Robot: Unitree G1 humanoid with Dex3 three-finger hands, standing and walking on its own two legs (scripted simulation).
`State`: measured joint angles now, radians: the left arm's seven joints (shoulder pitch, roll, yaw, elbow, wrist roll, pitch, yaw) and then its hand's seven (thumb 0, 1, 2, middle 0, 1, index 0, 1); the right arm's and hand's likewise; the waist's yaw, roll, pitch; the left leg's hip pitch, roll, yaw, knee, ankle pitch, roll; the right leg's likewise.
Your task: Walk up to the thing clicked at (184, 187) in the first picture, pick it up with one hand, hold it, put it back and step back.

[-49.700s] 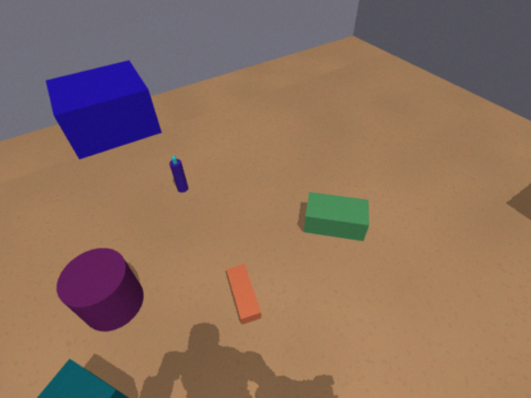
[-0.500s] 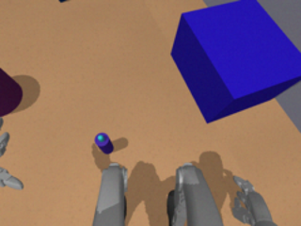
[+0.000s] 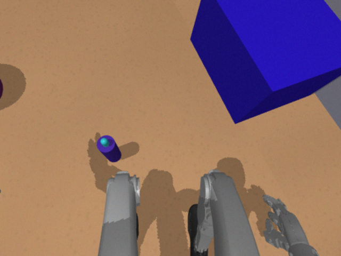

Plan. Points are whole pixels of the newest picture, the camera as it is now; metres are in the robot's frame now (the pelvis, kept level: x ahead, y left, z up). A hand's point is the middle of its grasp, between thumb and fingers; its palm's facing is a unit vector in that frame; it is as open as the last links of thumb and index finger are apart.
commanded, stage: go down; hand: left
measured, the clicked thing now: (109, 148) +0.42 +0.21 -0.35
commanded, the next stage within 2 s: approach in 0.86 s
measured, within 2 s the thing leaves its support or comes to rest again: neither
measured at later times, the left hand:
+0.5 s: hand out of the picture +0.35 +0.40 -0.04, palm faces +0.12 -0.99 -0.10, open 17.7 cm
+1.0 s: hand out of the picture +0.36 +0.40 -0.05, palm faces +0.11 -0.99 -0.09, open 17.7 cm
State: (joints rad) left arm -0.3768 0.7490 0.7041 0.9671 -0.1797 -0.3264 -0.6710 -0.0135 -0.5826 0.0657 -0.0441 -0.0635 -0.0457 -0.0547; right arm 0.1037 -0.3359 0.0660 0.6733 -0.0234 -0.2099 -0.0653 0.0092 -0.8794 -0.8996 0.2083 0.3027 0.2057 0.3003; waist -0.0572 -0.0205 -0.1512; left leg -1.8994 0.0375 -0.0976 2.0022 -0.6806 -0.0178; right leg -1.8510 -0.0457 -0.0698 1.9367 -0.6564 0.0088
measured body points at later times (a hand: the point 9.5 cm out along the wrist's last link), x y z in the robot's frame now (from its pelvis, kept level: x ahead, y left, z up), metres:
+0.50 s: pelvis -0.01 +0.00 -0.04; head +0.19 +0.05 +0.36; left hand +0.34 +0.45 -0.03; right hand +0.16 -0.27 -0.14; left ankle +0.08 +0.13 -0.43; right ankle +0.09 -0.13 -0.43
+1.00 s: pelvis -0.01 +0.00 -0.05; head +0.19 +0.07 +0.34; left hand +0.35 +0.45 -0.04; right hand +0.15 -0.27 -0.15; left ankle +0.07 +0.13 -0.43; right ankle +0.09 -0.13 -0.43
